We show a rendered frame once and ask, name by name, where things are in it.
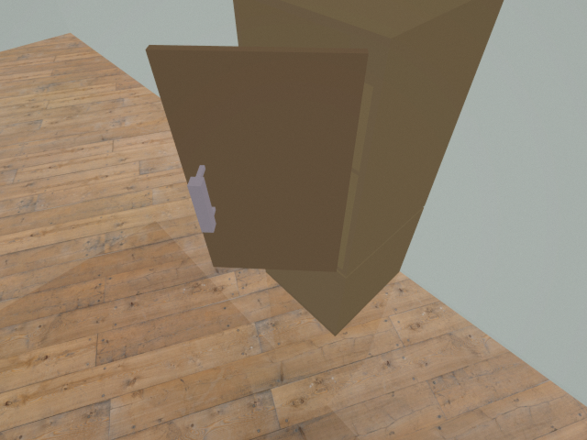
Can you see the handle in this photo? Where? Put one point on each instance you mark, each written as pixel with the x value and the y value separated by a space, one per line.
pixel 204 211

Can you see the cupboard door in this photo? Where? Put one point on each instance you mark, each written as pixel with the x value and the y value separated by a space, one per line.
pixel 276 130

